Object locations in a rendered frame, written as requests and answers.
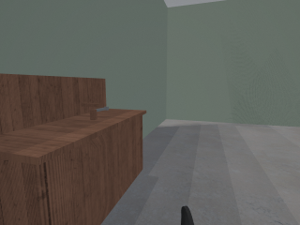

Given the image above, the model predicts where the tap lever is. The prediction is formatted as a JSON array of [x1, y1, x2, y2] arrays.
[[97, 106, 109, 112]]

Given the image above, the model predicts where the robot right foot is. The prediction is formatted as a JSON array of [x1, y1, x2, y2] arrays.
[[181, 206, 194, 225]]

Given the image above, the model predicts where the counter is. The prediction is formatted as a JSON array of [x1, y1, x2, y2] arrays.
[[0, 73, 146, 225]]

